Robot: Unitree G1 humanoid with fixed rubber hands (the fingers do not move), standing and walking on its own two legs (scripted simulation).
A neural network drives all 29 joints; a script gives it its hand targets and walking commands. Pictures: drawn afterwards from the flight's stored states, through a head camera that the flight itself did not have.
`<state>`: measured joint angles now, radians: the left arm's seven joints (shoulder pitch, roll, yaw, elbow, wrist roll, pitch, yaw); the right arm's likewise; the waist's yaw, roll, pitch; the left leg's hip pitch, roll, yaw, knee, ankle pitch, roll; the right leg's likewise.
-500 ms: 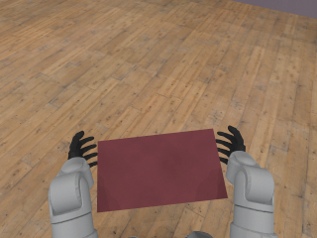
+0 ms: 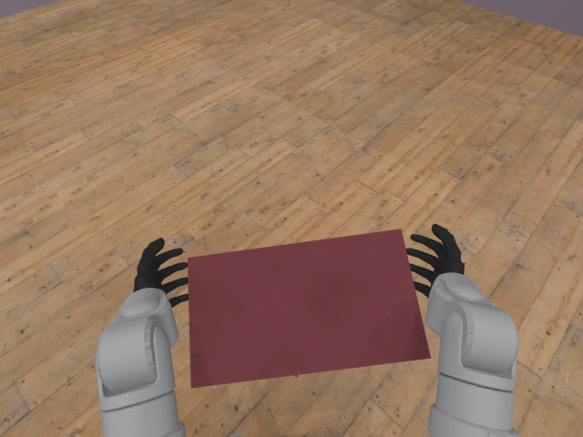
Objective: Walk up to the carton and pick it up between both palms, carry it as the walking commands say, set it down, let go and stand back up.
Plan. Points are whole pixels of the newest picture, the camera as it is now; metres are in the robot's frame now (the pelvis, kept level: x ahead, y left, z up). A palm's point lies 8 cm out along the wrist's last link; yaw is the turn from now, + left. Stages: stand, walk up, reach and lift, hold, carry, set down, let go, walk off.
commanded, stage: carry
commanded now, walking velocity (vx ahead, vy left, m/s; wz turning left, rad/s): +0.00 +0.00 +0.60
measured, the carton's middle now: (303, 308) +0.30 -0.02 -0.02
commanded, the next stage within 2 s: none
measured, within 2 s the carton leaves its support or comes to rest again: neither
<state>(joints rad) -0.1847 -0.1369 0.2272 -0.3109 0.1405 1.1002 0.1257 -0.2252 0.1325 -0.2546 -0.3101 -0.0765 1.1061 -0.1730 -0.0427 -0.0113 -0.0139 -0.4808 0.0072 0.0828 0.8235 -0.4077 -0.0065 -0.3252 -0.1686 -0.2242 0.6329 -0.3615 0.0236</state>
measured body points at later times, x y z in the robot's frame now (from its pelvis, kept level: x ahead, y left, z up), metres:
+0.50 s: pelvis -0.01 +0.02 +0.00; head +0.04 +0.01 +0.44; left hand +0.22 +0.28 +0.05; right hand +0.33 -0.07 +0.04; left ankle -0.02 +0.11 -0.70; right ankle +0.01 -0.08 -0.73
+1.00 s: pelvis -0.04 +0.07 +0.00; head -0.03 +0.08 +0.45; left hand +0.13 +0.36 +0.06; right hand +0.30 +0.03 +0.07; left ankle -0.04 +0.14 -0.73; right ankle +0.02 -0.04 -0.72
